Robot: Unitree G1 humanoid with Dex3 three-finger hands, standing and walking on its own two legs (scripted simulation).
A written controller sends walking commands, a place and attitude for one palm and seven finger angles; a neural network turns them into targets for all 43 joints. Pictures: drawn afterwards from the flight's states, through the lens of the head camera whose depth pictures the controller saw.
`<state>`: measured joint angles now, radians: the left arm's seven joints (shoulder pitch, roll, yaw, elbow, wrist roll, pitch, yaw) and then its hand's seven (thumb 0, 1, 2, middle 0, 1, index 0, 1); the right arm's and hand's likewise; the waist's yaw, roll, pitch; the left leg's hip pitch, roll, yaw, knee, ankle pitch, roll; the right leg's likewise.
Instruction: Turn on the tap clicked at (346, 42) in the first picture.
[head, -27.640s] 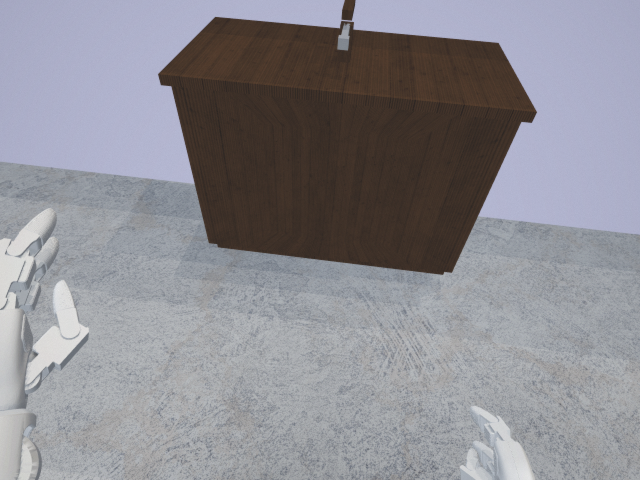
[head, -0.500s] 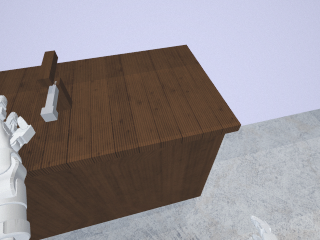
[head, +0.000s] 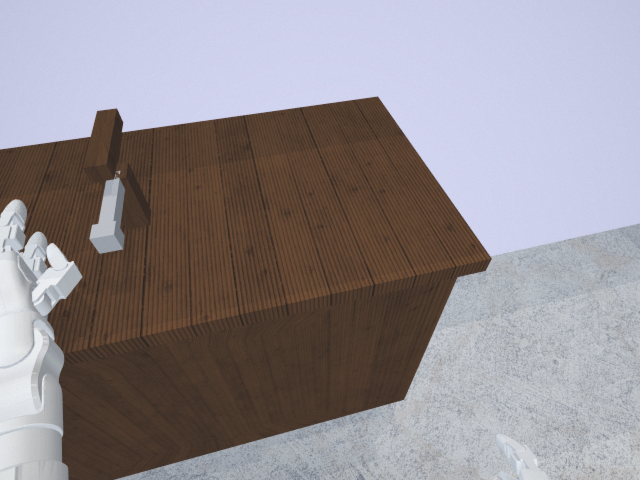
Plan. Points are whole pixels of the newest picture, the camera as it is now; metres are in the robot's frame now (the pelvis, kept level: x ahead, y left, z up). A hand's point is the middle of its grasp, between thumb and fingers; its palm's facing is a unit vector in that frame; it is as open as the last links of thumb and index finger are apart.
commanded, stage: push the lever round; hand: left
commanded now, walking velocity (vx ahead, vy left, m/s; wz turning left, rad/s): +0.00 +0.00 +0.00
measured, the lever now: (107, 237) +0.36 +0.30 +0.12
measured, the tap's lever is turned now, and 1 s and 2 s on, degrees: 0 12 30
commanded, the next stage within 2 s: none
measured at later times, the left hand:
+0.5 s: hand (102, 261) +0.33 +0.29 +0.11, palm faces +0.54 -0.84 -0.08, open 7.8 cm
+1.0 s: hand (130, 256) +0.34 +0.26 +0.11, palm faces +0.58 -0.81 -0.07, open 7.7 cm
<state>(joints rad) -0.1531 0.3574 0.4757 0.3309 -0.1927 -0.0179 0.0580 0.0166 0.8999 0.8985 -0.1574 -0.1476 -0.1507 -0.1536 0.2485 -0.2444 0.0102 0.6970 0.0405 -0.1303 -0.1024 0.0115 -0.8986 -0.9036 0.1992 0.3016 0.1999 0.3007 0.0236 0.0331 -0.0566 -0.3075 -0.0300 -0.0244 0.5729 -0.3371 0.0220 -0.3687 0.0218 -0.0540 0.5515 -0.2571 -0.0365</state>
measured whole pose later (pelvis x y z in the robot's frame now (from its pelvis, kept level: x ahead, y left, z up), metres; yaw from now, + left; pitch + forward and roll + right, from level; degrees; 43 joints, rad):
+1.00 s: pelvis -0.01 -0.02 +0.00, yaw +1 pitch +4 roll +0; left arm -0.26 0.26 0.35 0.36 -0.14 -0.02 0.25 0.02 0.93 0.91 -0.16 -0.15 -0.15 -0.15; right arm 0.21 -0.24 0.01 0.70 0.03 -0.10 -0.10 0.01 -0.90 -0.90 0.20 0.30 0.20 0.30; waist 0.02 0.04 -0.05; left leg -0.32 -0.02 -0.04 0.58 -0.33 0.00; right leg -0.38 0.03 -0.08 0.57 -0.26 -0.06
